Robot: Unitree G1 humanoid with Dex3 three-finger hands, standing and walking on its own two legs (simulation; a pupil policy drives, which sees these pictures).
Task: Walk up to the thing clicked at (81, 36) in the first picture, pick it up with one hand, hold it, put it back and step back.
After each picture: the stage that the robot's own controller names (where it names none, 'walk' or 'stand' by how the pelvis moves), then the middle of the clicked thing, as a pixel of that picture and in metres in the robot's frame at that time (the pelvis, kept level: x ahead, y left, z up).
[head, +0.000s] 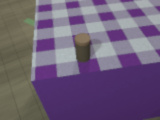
stand; (82, 48) +0.54 +0.03 +0.01
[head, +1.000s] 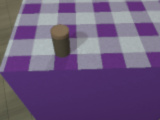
sink last; (61, 41) +0.50 +0.12 +0.04
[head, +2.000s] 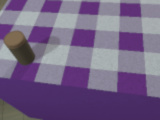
rise first; (20, 49) +0.44 +0.27 +0.05
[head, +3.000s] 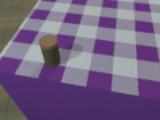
stand; (50, 51) +0.47 +0.16 +0.04
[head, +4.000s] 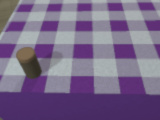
stand; (29, 63) +0.44 +0.23 +0.02
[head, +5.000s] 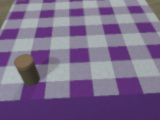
stand; (28, 70) +0.42 +0.24 +0.01
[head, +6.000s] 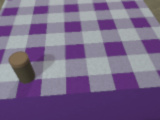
stand; (23, 68) +0.42 +0.25 +0.02
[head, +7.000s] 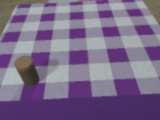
stand; (27, 71) +0.43 +0.24 +0.01
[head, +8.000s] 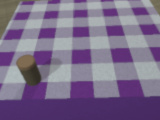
stand; (29, 70) +0.43 +0.24 +0.01
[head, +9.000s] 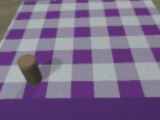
stand; (30, 70) +0.43 +0.24 +0.01
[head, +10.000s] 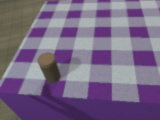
rise first; (49, 68) +0.43 +0.19 +0.01
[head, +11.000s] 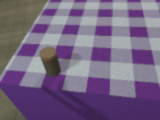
go down; (50, 62) +0.46 +0.20 +0.01
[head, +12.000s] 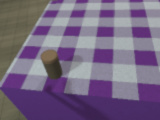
go down; (52, 65) +0.45 +0.20 +0.01
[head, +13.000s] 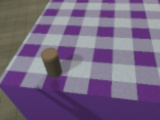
go down; (52, 63) +0.45 +0.20 +0.01
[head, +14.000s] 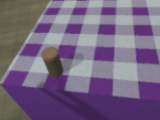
go down; (53, 62) +0.46 +0.20 +0.01
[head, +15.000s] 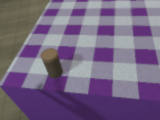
go down; (52, 63) +0.45 +0.20 +0.01
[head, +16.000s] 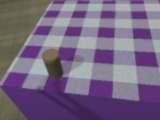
go down; (53, 64) +0.45 +0.19 +0.01
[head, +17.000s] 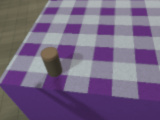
go down; (52, 62) +0.46 +0.20 +0.01
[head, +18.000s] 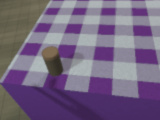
go down; (53, 61) +0.46 +0.20 +0.01
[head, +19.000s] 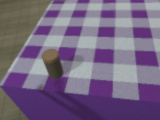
go down; (53, 64) +0.45 +0.20 +0.01
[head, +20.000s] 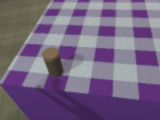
go down; (53, 63) +0.46 +0.20 +0.01
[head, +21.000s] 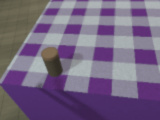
go down; (52, 62) +0.46 +0.20 +0.01
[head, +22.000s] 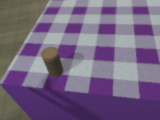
go down; (53, 62) +0.46 +0.19 +0.01
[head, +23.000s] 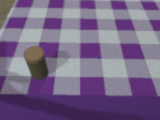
go down; (37, 63) +0.44 +0.17 +0.03
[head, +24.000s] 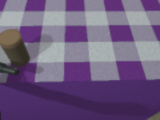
close in; (15, 49) +0.46 +0.21 +0.06
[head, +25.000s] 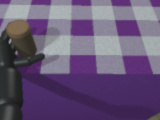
close; (23, 40) +0.48 +0.19 +0.08
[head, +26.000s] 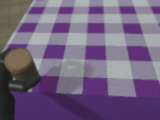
lift; (24, 70) +0.33 +0.19 +0.15
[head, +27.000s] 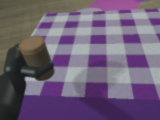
lift; (38, 59) +0.33 +0.15 +0.21
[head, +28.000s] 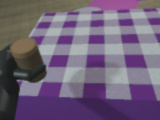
hold; (30, 61) +0.32 +0.17 +0.21
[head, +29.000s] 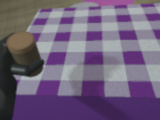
crouch; (27, 55) +0.34 +0.17 +0.21
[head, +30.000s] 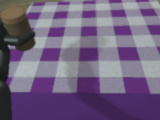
lower; (19, 29) +0.43 +0.20 +0.22
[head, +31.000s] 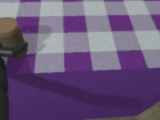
lower; (12, 39) +0.48 +0.20 +0.09
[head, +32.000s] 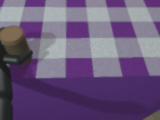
lower; (17, 46) +0.46 +0.19 +0.08
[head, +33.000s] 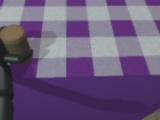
lower; (18, 45) +0.46 +0.19 +0.08
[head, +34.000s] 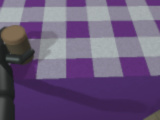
lower; (19, 46) +0.46 +0.19 +0.07
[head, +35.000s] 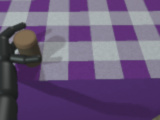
open; (29, 49) +0.46 +0.17 +0.07
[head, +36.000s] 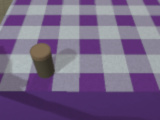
sink last; (43, 61) +0.43 +0.15 +0.05
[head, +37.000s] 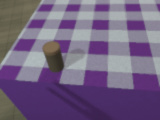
stand; (54, 57) +0.47 +0.18 +0.04
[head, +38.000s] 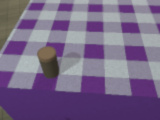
stand; (49, 63) +0.44 +0.16 +0.03
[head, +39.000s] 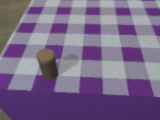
stand; (48, 65) +0.44 +0.17 +0.02
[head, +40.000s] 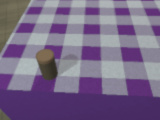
stand; (47, 65) +0.45 +0.17 +0.02
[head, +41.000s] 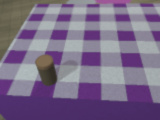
walk; (47, 70) +0.43 +0.18 +0.02
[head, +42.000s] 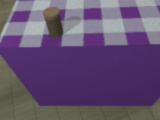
walk; (53, 23) +0.62 +0.16 +0.04
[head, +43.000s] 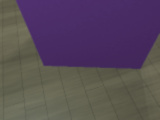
walk; out of the picture +0.98 +0.14 +0.04
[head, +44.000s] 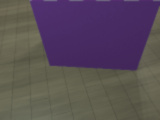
walk; out of the picture +1.17 +0.17 +0.03
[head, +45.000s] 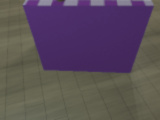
stand; out of the picture +1.14 +0.18 +0.01
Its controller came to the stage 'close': yes
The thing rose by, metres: 0.21
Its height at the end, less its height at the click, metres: +0.00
